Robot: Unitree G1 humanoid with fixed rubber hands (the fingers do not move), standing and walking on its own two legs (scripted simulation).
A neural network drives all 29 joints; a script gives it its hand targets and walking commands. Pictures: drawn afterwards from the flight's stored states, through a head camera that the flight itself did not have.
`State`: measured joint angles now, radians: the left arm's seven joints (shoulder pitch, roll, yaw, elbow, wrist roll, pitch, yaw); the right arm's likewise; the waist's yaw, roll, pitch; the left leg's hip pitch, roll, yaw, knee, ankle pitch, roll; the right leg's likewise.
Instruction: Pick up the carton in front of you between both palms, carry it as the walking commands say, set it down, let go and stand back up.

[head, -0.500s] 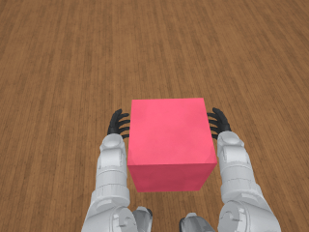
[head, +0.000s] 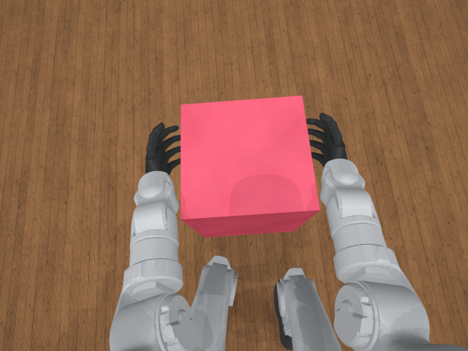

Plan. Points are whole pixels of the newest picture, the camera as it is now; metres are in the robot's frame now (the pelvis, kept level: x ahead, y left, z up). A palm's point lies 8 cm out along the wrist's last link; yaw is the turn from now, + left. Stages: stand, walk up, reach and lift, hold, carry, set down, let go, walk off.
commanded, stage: set down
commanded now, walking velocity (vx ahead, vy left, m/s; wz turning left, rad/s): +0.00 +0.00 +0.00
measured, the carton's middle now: (245, 177) +0.42 +0.05 -0.17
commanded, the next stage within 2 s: none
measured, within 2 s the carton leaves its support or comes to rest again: neither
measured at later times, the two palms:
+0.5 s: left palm (173, 180) +0.41 +0.22 -0.24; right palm (303, 161) +0.48 -0.08 -0.24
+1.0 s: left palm (182, 186) +0.43 +0.23 -0.38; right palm (286, 164) +0.52 -0.06 -0.39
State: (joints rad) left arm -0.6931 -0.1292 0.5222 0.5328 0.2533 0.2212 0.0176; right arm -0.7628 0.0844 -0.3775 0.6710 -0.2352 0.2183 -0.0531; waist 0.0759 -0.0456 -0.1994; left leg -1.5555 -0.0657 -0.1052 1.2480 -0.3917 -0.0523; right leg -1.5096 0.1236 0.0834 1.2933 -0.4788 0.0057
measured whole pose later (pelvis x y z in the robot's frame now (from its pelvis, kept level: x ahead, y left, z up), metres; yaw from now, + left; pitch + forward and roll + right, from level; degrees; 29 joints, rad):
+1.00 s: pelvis -0.05 +0.00 -0.22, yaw -1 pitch +43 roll +2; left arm -1.21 0.04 0.59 0.67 0.09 0.25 0.12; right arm -1.49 -0.23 -0.09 1.05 -0.06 0.24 -0.11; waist 0.15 -0.03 0.23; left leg -2.26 -0.09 -0.07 2.02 -0.52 -0.10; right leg -2.23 0.21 0.06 2.09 -0.61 0.05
